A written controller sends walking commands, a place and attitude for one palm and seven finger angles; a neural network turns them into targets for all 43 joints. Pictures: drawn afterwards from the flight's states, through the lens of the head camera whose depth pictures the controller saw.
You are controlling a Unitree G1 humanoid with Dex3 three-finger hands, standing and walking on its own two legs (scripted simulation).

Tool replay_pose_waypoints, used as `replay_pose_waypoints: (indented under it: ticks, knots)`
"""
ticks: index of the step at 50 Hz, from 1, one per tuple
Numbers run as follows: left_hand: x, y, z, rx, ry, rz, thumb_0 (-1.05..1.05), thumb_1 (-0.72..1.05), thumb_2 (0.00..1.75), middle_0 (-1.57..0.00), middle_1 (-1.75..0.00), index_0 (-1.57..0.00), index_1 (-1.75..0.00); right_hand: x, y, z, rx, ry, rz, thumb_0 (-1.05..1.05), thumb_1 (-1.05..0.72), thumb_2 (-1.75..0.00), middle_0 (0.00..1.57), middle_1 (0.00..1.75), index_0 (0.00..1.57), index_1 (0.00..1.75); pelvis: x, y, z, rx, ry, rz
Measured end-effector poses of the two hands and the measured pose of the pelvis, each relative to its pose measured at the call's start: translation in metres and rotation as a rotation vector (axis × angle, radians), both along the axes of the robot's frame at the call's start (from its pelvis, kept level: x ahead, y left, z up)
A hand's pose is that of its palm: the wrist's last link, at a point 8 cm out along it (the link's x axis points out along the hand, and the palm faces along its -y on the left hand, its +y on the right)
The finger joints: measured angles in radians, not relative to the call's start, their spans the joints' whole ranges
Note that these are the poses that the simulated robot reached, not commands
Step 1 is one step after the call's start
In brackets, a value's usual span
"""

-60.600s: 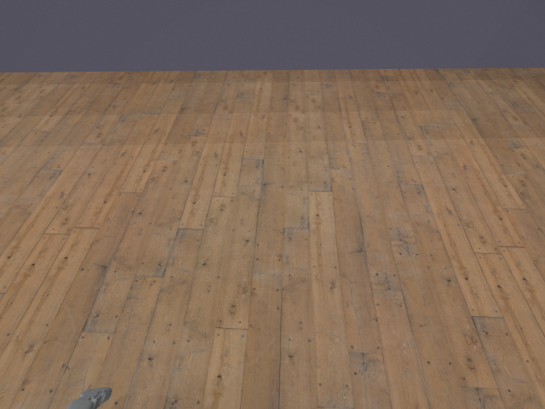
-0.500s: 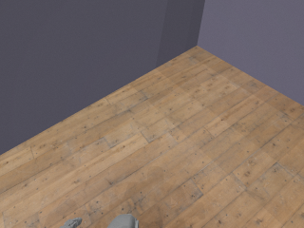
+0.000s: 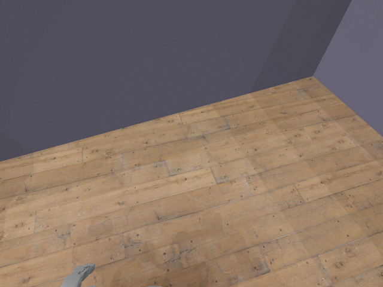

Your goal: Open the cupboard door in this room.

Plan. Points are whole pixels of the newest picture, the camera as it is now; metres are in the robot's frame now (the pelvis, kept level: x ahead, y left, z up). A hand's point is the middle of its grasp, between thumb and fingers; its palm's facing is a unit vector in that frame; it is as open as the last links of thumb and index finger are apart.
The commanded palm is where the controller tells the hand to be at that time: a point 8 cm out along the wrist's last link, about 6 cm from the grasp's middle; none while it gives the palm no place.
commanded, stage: turn to face it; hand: left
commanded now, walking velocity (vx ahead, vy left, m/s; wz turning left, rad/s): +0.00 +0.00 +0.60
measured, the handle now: out of the picture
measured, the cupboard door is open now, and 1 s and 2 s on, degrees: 47 47 47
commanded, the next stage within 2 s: take the last steps up to it in 1.90 s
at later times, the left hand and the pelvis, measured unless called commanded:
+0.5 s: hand out of the picture +0.02 +0.24 -0.17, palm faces +0.34 -0.91 -0.23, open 7.4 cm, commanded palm none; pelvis +0.01 +0.01 +0.01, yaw +18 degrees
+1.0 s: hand out of the picture -0.03 +0.19 -0.17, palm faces +0.60 -0.77 -0.21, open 7.4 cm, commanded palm none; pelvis +0.03 +0.00 +0.00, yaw +37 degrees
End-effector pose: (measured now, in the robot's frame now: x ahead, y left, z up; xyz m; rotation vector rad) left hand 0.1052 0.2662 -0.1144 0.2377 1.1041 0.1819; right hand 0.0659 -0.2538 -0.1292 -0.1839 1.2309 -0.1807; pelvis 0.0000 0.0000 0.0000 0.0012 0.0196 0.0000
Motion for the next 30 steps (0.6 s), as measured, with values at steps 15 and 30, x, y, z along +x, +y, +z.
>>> replay_pose_waypoints:
  ticks: [15, 30]
  knots:
    - [-0.088, -0.007, -0.024, -0.095, 0.087, 0.223, 0.01, 0.90, 0.90, -0.20, -0.30, -0.20, -0.30, 0.086, 0.019, 0.018, -0.040, -0.050, 0.240, 0.01, -0.91, -0.90, 0.20, 0.30, 0.20, 0.30, 0.006, 0.009, 0.000, 0.004, -0.010, 0.215]
    - [-0.101, 0.019, -0.005, -0.043, 0.059, 0.393, 0.01, 0.90, 0.90, -0.20, -0.30, -0.19, -0.29, 0.106, 0.050, 0.018, -0.026, -0.011, 0.404, 0.01, -0.90, -0.90, 0.20, 0.30, 0.20, 0.30, 0.013, 0.003, 0.011, -0.029, 0.007, 0.379]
